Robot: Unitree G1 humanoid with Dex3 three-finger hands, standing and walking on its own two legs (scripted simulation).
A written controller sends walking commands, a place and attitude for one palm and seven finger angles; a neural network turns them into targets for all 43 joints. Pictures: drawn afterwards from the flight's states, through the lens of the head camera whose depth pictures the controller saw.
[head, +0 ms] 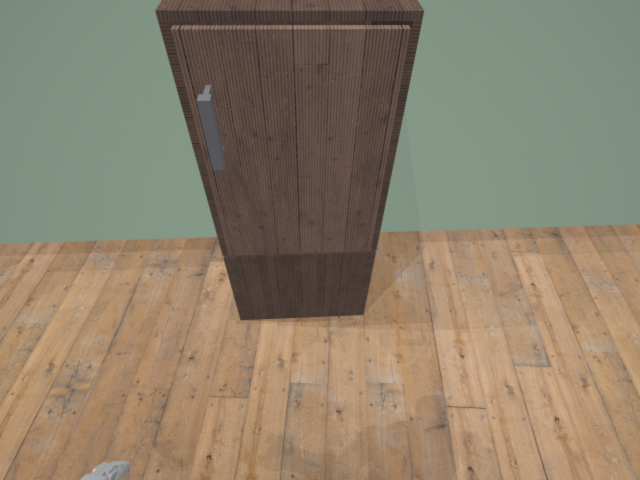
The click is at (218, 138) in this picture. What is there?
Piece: cupboard door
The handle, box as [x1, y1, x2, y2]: [196, 85, 225, 169]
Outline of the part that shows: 205,85 203,93 198,94 196,101 213,169 224,169 225,162 223,156 223,146 221,145 210,93 211,87 210,85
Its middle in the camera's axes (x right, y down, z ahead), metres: -0.21 -0.21 +0.74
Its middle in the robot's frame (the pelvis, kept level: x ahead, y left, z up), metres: +0.70 +0.25 +0.05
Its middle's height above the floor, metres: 0.82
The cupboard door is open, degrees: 0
